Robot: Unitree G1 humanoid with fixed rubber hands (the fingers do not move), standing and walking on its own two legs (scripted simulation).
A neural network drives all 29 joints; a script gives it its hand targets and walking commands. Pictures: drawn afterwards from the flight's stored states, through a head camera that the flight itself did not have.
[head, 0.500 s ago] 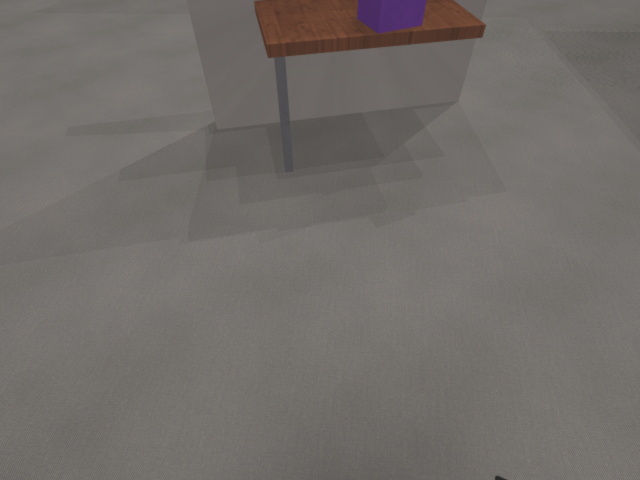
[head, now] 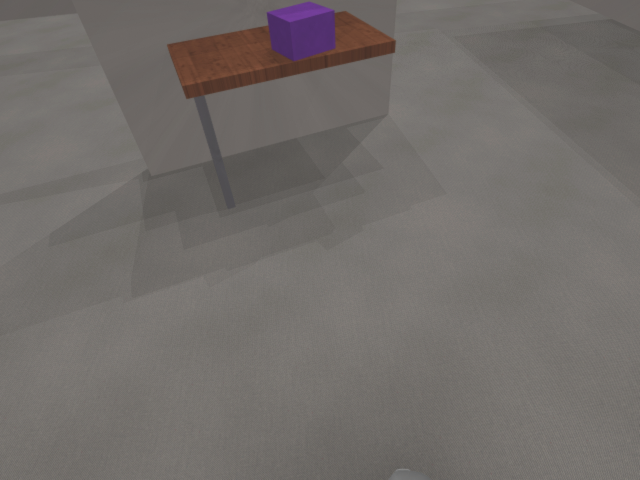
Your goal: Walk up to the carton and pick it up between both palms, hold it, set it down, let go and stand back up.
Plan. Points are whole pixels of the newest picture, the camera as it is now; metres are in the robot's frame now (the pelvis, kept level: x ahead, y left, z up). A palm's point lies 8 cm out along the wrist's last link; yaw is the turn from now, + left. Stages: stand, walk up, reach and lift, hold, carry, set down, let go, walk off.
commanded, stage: walk up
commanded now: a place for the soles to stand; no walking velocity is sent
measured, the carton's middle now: (301, 30) +1.75 +0.04 -0.04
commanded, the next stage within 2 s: none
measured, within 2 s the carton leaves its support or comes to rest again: neither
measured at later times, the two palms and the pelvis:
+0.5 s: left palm (131, 477) +0.19 +0.30 -0.15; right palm (480, 363) +0.30 -0.23 -0.09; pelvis +0.21 +0.03 -0.01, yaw +3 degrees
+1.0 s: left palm (198, 243) +0.61 +0.27 -0.10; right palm (447, 319) +0.43 -0.23 -0.16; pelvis +0.46 +0.02 -0.02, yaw -4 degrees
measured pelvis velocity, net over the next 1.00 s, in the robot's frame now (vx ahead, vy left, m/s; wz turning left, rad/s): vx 0.46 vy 0.02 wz -0.07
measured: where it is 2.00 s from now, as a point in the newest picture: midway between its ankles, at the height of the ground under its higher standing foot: (314, 291)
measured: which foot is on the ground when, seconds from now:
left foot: down 0.00-0.02, up 0.04-0.46, down 0.48-0.92, up 0.94-1.00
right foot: down 0.00-0.52, up 0.54-0.88, down 0.90-1.00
